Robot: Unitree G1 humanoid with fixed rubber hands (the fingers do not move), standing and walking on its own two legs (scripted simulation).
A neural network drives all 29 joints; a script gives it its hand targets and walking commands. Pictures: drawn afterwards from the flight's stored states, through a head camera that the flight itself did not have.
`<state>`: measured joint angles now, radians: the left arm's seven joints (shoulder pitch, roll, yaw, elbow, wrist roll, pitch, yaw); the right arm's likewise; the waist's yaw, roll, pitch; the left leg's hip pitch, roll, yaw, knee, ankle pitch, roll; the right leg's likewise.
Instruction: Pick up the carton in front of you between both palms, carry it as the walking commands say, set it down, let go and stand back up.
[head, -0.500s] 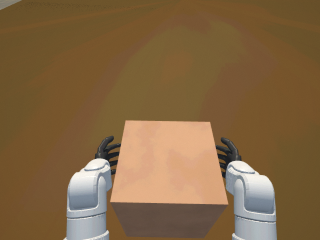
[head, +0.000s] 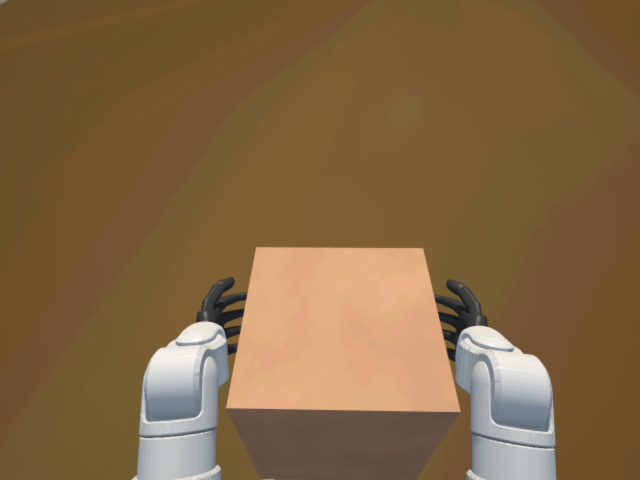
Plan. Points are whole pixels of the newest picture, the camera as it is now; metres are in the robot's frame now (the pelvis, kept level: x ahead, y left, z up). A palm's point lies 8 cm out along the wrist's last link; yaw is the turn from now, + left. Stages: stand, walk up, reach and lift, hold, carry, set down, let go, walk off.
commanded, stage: carry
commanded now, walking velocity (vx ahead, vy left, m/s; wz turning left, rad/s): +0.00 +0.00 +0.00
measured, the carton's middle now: (338, 368) +0.26 +0.01 -0.02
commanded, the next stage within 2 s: none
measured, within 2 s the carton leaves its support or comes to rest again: neither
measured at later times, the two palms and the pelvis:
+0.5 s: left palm (236, 239) +0.41 +0.15 +0.06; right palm (450, 251) +0.39 -0.15 +0.06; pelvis +0.14 +0.02 -0.01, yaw -3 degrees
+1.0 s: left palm (242, 262) +0.40 +0.15 +0.02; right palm (449, 274) +0.38 -0.15 +0.03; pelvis +0.10 +0.02 -0.01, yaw -3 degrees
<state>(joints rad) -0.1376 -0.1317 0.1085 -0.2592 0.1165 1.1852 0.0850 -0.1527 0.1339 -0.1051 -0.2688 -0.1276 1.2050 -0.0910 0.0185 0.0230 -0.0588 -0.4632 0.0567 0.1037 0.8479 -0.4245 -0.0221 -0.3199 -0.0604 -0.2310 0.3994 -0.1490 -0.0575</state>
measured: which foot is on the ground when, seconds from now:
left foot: up 0.00-0.12, down 0.14-1.00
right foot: down 0.00-1.00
